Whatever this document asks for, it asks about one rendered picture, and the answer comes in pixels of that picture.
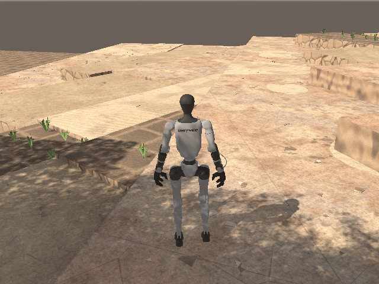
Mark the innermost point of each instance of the robot torso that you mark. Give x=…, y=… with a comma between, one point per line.
x=188, y=143

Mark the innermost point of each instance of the right robot upper arm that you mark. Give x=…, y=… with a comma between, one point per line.
x=209, y=133

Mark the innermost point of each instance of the left robot upper arm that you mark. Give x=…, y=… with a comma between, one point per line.
x=169, y=126

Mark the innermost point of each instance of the robot left hand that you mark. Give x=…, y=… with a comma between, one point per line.
x=157, y=177

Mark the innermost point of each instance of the robot left forearm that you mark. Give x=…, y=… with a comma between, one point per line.
x=160, y=161

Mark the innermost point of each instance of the robot right forearm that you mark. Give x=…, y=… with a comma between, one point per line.
x=217, y=160

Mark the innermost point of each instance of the right robot thigh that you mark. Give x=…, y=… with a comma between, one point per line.
x=203, y=178

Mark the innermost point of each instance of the robot right hand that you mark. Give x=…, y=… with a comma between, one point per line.
x=221, y=179

